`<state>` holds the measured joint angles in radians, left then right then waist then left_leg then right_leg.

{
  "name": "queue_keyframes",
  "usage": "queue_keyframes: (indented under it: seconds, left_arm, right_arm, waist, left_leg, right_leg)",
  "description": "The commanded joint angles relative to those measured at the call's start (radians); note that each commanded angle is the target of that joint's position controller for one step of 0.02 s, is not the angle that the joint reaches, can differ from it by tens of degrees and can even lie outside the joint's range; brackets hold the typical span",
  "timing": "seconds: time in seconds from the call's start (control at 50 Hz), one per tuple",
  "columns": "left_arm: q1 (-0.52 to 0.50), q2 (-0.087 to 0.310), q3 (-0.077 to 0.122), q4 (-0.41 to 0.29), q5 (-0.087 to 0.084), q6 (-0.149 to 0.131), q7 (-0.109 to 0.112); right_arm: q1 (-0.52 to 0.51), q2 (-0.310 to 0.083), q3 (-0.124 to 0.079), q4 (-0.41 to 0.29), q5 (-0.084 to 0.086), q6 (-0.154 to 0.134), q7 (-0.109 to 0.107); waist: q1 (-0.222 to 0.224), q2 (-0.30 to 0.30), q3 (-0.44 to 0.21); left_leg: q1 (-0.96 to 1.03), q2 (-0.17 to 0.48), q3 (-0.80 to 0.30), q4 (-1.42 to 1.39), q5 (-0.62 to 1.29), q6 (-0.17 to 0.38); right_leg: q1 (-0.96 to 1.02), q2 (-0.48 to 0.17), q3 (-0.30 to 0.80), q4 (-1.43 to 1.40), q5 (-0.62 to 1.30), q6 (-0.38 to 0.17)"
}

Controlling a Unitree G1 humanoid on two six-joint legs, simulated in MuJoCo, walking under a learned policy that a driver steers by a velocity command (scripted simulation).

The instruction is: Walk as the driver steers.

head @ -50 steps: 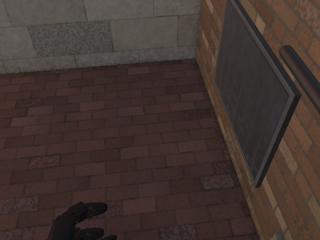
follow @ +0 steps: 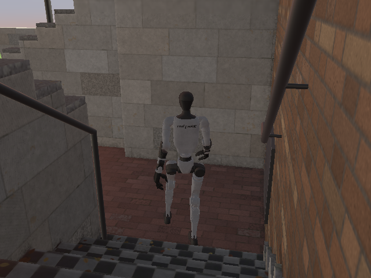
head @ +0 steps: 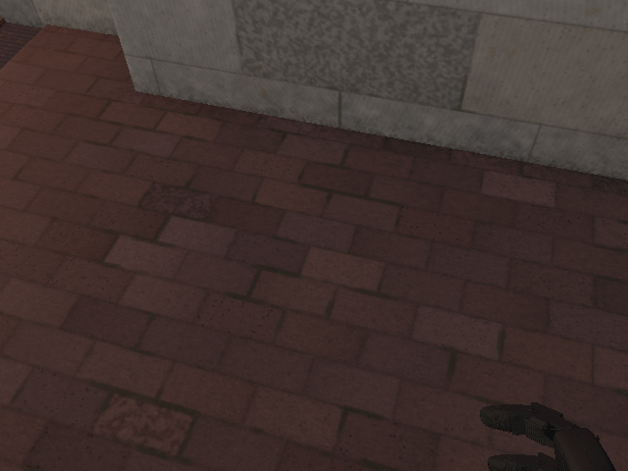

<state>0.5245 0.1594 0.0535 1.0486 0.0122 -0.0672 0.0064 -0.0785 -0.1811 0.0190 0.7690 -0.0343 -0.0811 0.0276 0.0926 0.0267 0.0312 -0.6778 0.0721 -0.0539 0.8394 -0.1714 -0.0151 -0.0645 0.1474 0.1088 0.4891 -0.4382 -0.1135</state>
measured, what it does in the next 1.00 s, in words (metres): walks ahead, turning right: left foot, then right foot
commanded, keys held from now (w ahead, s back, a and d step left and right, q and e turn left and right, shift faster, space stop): w+e+shift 0.40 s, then w+shift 0.02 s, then w+q+shift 0.22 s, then shift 0.36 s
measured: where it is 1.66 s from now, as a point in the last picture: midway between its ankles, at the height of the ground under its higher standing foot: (475, 282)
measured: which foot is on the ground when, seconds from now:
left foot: up 0.00-0.08, down 0.10-0.52, up 0.54-0.88, down 0.90-1.00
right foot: down 0.00-0.08, up 0.10-0.50, down 0.52-0.90, up 0.92-1.00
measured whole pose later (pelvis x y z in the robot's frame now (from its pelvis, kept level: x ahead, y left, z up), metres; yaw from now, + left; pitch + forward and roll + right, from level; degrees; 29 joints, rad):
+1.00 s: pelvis +0.87 -0.18 +0.01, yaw -21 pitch +2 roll -1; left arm 0.16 0.28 0.01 0.94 -0.01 -0.11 0.03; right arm 0.16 -0.24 0.00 0.88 -0.02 -0.13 -0.02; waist 0.00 0.01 0.10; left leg -0.44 -0.09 0.02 0.39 0.02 0.11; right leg -0.33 0.09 0.04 1.15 -0.42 -0.02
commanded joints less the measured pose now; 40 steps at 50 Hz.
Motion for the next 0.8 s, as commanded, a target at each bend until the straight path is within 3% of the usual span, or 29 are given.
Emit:
queue_keyframes:
  seconds: [0.02, 0.04, 0.06, 0.08, 0.1, 0.12, 0.14, 0.16, 0.2, 0.22, 0.28, 0.34, 0.38, 0.4, 0.44, 0.46, 0.5, 0.52, 0.54, 0.56, 0.58, 0.6, 0.62, 0.66, 0.7, 0.74, 0.76, 0.78, 0.8]
  left_arm:
    - [-0.063, 0.204, 0.046, -0.094, -0.022, -0.031, -0.022]
    - [-0.080, 0.212, 0.045, -0.100, -0.037, -0.034, -0.020]
    - [-0.125, 0.262, 0.058, -0.122, -0.037, -0.034, -0.023]
    - [-0.196, 0.311, 0.075, -0.151, -0.018, -0.035, -0.029]
    - [-0.245, 0.205, 0.054, -0.192, -0.002, -0.043, -0.032]
    - [-0.220, 0.101, 0.029, -0.256, -0.028, -0.038, -0.030]
    - [-0.126, 0.129, 0.024, -0.278, -0.041, -0.025, -0.024]
    - [-0.154, 0.154, 0.024, -0.250, -0.014, -0.002, -0.022]
    - [-0.267, 0.134, 0.024, -0.277, 0.017, 0.022, -0.044]
    - [-0.289, 0.119, 0.020, -0.303, 0.028, 0.037, -0.058]
    - [-0.404, 0.078, -0.006, -0.396, 0.020, 0.060, -0.071]
    - [-0.481, 0.112, -0.018, -0.454, 0.022, 0.056, -0.088]
    - [-0.544, 0.123, -0.028, -0.471, 0.011, 0.058, -0.102]
    - [-0.583, 0.121, -0.036, -0.491, 0.014, 0.053, -0.105]
    - [-0.548, 0.136, -0.039, -0.463, 0.029, 0.041, -0.101]
    - [-0.461, 0.164, -0.030, -0.429, 0.033, 0.036, -0.089]
    - [-0.090, 0.257, 0.015, -0.307, 0.036, 0.033, -0.056]
    - [-0.030, 0.329, 0.045, -0.278, 0.040, 0.038, -0.033]
    - [-0.121, 0.416, 0.054, -0.325, 0.060, 0.033, -0.022]
    - [-0.077, 0.380, 0.062, -0.338, 0.041, 0.039, -0.014]
    - [-0.136, 0.342, 0.057, -0.309, 0.043, 0.027, -0.001]
    - [-0.182, 0.274, 0.039, -0.294, 0.041, 0.011, 0.000]
    - [-0.241, 0.234, 0.025, -0.298, 0.048, -0.012, 0.000]
    - [-0.251, 0.177, 0.001, -0.267, 0.023, -0.047, -0.003]
    - [-0.246, 0.185, -0.004, -0.238, 0.004, -0.080, -0.018]
    - [-0.289, 0.169, -0.019, -0.229, -0.001, -0.098, -0.030]
    - [-0.308, 0.194, -0.011, -0.231, -0.005, -0.108, -0.035]
    - [-0.292, 0.209, -0.004, -0.212, -0.019, -0.119, -0.029]
    - [-0.255, 0.247, 0.005, -0.193, -0.033, -0.125, -0.020]
  right_arm:
    - [-0.008, -0.099, -0.021, -0.078, 0.031, -0.001, -0.013]
    - [0.064, -0.124, -0.033, -0.073, 0.028, -0.007, -0.028]
    - [0.223, -0.162, -0.051, -0.033, 0.028, -0.013, -0.039]
    - [0.446, -0.213, -0.075, 0.021, 0.031, -0.014, -0.053]
    - [0.650, -0.284, -0.097, 0.054, 0.009, -0.015, -0.071]
    - [0.630, -0.317, -0.106, 0.055, -0.021, -0.006, -0.074]
    - [0.448, -0.294, -0.112, 0.025, -0.024, -0.005, -0.064]
    - [0.327, -0.172, -0.092, -0.009, -0.017, -0.007, -0.053]
    - [0.349, -0.088, -0.072, 0.032, -0.018, -0.017, -0.041]
    - [0.386, -0.076, -0.063, 0.064, -0.007, -0.030, -0.045]
    - [0.463, -0.075, -0.065, 0.124, 0.022, -0.057, -0.034]
    - [0.408, -0.113, -0.069, 0.110, 0.014, -0.072, -0.028]
    - [0.420, -0.147, -0.071, 0.106, 0.014, -0.071, -0.032]
    - [0.458, -0.173, -0.074, 0.109, 0.014, -0.072, -0.037]
    - [0.535, -0.222, -0.079, 0.118, 0.015, -0.064, -0.054]
    - [0.541, -0.259, -0.083, 0.118, 0.013, -0.052, -0.063]
    - [0.458, -0.324, -0.091, 0.092, 0.011, -0.021, -0.068]
    - [0.457, -0.278, -0.090, 0.082, 0.007, -0.010, -0.059]
    - [0.634, -0.124, -0.057, 0.022, 0.040, -0.011, -0.046]
    - [0.531, -0.209, -0.070, -0.017, 0.063, -0.023, -0.046]
    - [0.455, -0.205, -0.070, -0.029, 0.068, -0.026, -0.047]
    - [0.442, -0.185, -0.064, -0.018, 0.054, -0.022, -0.041]
    - [0.438, -0.174, -0.061, -0.008, 0.041, -0.005, -0.032]
    - [0.470, -0.139, -0.062, 0.018, 0.027, 0.036, -0.014]
    - [0.421, -0.125, -0.066, -0.005, 0.020, 0.049, -0.004]
    - [0.354, -0.085, -0.054, -0.033, 0.025, 0.033, -0.004]
    - [0.326, -0.079, -0.041, -0.045, 0.028, 0.015, 0.003]
    - [0.296, -0.087, -0.040, -0.036, 0.022, -0.007, 0.008]
    - [0.274, -0.077, -0.034, -0.031, 0.000, -0.020, 0.014]
  waist:
    - [-0.066, -0.098, 0.039]
    - [-0.107, -0.060, -0.007]
    - [-0.192, -0.035, -0.103]
    - [-0.318, -0.054, -0.221]
    - [-0.388, 0.051, -0.354]
    - [-0.300, 0.256, -0.356]
    - [-0.168, 0.339, -0.280]
    - [-0.150, 0.164, -0.133]
    - [-0.136, 0.010, 0.007]
    - [-0.119, 0.047, 0.026]
    - [-0.097, 0.050, 0.012]
    - [-0.058, 0.047, 0.043]
    - [-0.069, -0.009, 0.083]
    - [-0.075, -0.009, 0.100]
    - [-0.057, 0.032, 0.044]
    - [-0.004, 0.064, -0.008]
    - [0.190, 0.084, -0.155]
    - [0.180, 0.001, -0.205]
    - [-0.013, -0.253, -0.374]
    - [0.081, -0.119, -0.474]
    - [0.033, -0.043, -0.237]
    - [-0.019, 0.025, -0.079]
    - [-0.062, 0.051, -0.024]
    - [-0.129, 0.012, 0.046]
    - [-0.156, -0.039, 0.078]
    - [-0.168, -0.088, 0.061]
    - [-0.168, -0.112, 0.075]
    - [-0.137, -0.081, 0.067]
    - [-0.127, -0.084, 0.008]
  left_leg:
    - [0.378, -0.111, 0.135, -0.225, 0.140, -0.008]
    - [0.467, -0.136, 0.116, -0.267, 0.149, 0.006]
    - [0.634, -0.147, 0.100, -0.307, 0.140, 0.024]
    - [0.858, -0.083, 0.067, -0.271, 0.061, 0.040]
    - [1.060, 0.111, -0.131, -0.276, -0.224, 0.058]
    - [1.102, 0.319, -0.585, -0.470, -0.444, 0.071]
    - [1.007, 0.362, -0.805, -0.595, -0.603, 0.142]
    - [0.852, 0.323, -0.629, -0.586, -0.636, 0.170]
    - [0.663, 0.230, -0.349, -0.612, -0.329, 0.138]
    - [0.640, 0.213, -0.245, -0.617, -0.207, 0.128]
    - [0.641, 0.180, -0.016, -0.644, 0.172, 0.080]
    - [0.573, 0.125, 0.188, -0.689, 0.397, 0.063]
    - [0.535, 0.087, 0.294, -0.722, 0.518, 0.035]
    - [0.551, 0.109, 0.314, -0.700, 0.719, 0.026]
    - [0.609, 0.137, 0.307, -0.615, 1.067, 0.034]
    - [0.628, 0.167, 0.290, -0.522, 1.181, 0.050]
    - [0.560, 0.176, 0.273, -0.061, 1.171, 0.098]
    - [0.364, 0.060, 0.253, 0.368, 0.433, 0.101]
    - [0.075, -0.046, 0.125, 0.761, -0.370, 0.091]
    - [-0.034, -0.075, -0.043, 0.823, -0.243, 0.111]
    - [-0.108, -0.032, -0.019, 0.780, -0.152, 0.104]
    - [-0.093, 0.013, -0.009, 0.685, -0.117, 0.102]
    - [-0.025, 0.046, -0.023, 0.610, -0.093, 0.095]
    - [0.065, 0.057, -0.024, 0.534, -0.080, 0.080]
    - [0.084, 0.035, 0.016, 0.367, -0.077, 0.062]
    - [0.170, -0.026, 0.091, 0.118, 0.072, 0.061]
    - [0.262, -0.037, 0.129, -0.087, 0.169, 0.059]
    - [0.349, -0.077, 0.168, -0.260, 0.299, 0.055]
    - [0.433, -0.126, 0.182, -0.322, 0.392, 0.061]
  right_leg:
    - [-0.262, -0.204, 0.215, -0.225, 0.801, -0.121]
    - [-0.212, -0.193, 0.224, -0.135, 0.946, -0.090]
    - [-0.199, -0.155, 0.188, 0.035, 1.011, -0.063]
    - [-0.263, -0.119, 0.164, 0.291, 0.953, -0.048]
    - [-0.392, -0.066, 0.120, 0.632, 0.539, -0.040]
    - [-0.610, -0.020, 0.052, 0.887, -0.030, -0.044]
    - [-0.726, -0.075, 0.024, 0.950, 0.043, -0.054]
    - [-0.742, -0.149, -0.009, 0.934, 0.130, -0.050]
    - [-0.717, -0.193, -0.029, 0.891, 0.168, -0.035]
    - [-0.722, -0.220, -0.021, 0.870, 0.184, -0.024]
    - [-0.776, -0.249, -0.065, 0.833, 0.218, -0.012]
    - [-0.708, -0.241, -0.126, 0.633, 0.392, -0.011]
    - [-0.604, -0.208, -0.215, 0.446, 0.455, -0.024]
    - [-0.552, -0.184, -0.275, 0.361, 0.464, -0.038]
    - [-0.381, -0.098, -0.305, 0.281, 0.457, -0.065]
    - [-0.259, -0.057, -0.282, 0.257, 0.411, -0.080]
    - [0.132, -0.052, -0.172, 0.108, 0.347, -0.126]
    - [0.331, -0.171, -0.020, 0.102, 0.233, -0.148]
    - [0.554, -0.504, 0.418, 0.112, 0.372, -0.187]
    - [0.541, -0.537, 0.573, -0.078, 0.201, -0.219]
    - [0.351, -0.510, 0.473, -0.168, 0.125, -0.206]
    - [0.152, -0.482, 0.366, -0.220, 0.161, -0.174]
    - [0.013, -0.444, 0.273, -0.249, 0.219, -0.142]
    - [-0.140, -0.395, 0.113, -0.310, 0.463, -0.088]
    - [-0.169, -0.335, -0.068, -0.317, 0.914, -0.040]
    - [-0.204, -0.228, -0.214, -0.315, 1.175, 0.016]
    - [-0.238, -0.196, -0.252, -0.316, 1.147, 0.018]
    - [-0.234, -0.183, -0.255, -0.290, 1.060, 0.005]
    - [-0.194, -0.213, -0.220, -0.280, 1.117, -0.008]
